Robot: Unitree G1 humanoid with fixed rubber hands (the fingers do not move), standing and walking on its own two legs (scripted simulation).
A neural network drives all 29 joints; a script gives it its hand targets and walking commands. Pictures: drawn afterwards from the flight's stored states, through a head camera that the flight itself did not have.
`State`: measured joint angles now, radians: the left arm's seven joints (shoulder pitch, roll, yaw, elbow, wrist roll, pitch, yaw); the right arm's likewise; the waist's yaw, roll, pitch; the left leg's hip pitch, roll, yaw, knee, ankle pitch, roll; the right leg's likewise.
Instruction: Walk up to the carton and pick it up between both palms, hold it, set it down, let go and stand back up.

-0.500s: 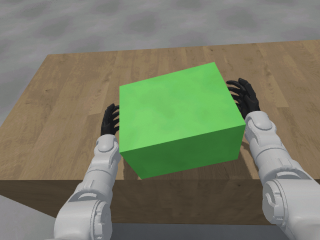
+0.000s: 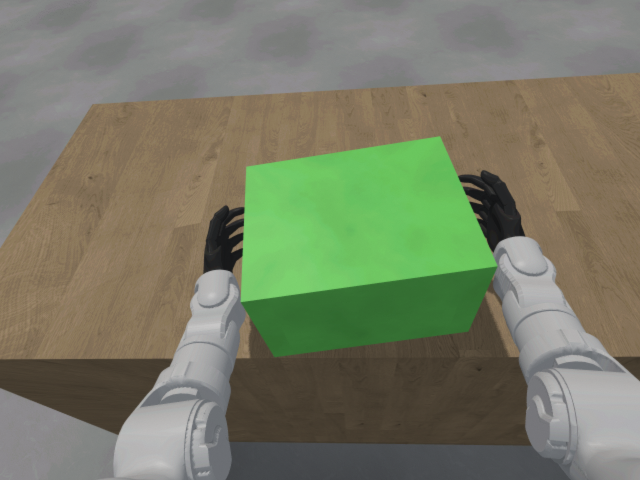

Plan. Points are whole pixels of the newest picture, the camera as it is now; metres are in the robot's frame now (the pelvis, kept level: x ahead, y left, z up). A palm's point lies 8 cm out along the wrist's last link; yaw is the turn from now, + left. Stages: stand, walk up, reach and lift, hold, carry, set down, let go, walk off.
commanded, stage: set down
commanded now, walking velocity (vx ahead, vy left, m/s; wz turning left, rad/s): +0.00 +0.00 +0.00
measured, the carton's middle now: (356, 248) +0.42 +0.00 +0.01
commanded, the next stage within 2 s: none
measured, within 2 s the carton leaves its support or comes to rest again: neither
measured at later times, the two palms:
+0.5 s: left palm (222, 267) +0.38 +0.18 +0.03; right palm (500, 239) +0.42 -0.19 +0.04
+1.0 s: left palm (226, 285) +0.37 +0.18 +0.00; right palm (492, 244) +0.42 -0.19 +0.02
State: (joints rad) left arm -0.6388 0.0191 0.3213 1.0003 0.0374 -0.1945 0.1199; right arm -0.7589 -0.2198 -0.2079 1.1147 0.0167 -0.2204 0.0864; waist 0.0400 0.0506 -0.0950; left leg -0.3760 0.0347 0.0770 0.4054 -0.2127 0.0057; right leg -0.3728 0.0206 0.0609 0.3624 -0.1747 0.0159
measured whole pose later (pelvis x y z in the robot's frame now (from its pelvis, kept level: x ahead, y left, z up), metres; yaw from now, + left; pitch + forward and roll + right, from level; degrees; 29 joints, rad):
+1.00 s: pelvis +0.00 -0.01 -0.01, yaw -1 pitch +21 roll -1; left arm -0.64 0.03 0.27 1.08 0.00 -0.28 0.15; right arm -0.77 -0.29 0.09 1.20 0.30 -0.31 0.04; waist 0.09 0.05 -0.20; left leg -0.61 0.07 0.08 0.45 -0.21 -0.01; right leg -0.58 0.05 0.06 0.36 -0.14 0.01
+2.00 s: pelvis -0.04 -0.01 +0.00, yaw -1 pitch +9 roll -1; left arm -0.16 0.04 0.17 0.30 0.00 0.14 0.12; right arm -0.28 -0.39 0.01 0.66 0.37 -0.13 0.17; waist 0.09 0.00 -0.13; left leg -0.43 0.07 0.08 0.45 -0.18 -0.01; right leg -0.41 0.05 0.06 0.36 -0.11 0.00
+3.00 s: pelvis -0.04 -0.01 +0.00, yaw +0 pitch +0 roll -1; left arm 0.23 0.04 0.08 0.06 0.00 0.20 0.16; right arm 0.19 -0.39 -0.06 0.33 0.37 -0.03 0.20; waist 0.09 -0.02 -0.06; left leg -0.23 0.05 0.08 0.43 -0.20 -0.01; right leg -0.22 0.04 0.06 0.36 -0.15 0.00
